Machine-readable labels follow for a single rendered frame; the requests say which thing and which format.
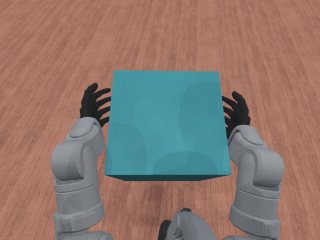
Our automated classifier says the robot left forearm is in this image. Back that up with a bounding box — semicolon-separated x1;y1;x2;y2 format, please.
50;117;106;240

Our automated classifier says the robot right forearm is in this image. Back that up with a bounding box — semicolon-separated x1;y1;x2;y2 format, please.
227;125;285;240

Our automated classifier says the robot right thigh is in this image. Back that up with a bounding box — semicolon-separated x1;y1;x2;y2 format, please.
172;211;217;240

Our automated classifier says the robot right hand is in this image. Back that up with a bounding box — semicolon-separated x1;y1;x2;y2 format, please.
222;91;251;139

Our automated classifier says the robot left upper arm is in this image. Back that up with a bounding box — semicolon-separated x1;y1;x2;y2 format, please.
63;230;114;240

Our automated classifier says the right robot shin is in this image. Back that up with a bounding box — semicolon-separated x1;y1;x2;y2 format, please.
165;207;192;240

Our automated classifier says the robot left hand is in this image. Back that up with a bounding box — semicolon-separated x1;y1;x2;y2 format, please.
79;82;111;128

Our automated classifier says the carton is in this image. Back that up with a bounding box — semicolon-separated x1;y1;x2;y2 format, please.
104;70;232;181

